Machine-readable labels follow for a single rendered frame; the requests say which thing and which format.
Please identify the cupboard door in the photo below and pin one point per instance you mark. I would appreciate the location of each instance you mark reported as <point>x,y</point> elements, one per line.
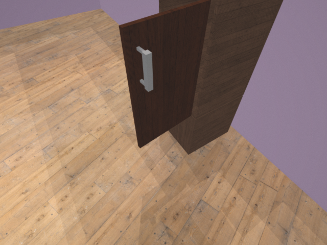
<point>175,38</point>

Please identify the handle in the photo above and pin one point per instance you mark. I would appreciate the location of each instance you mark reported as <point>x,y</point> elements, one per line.
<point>147,68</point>

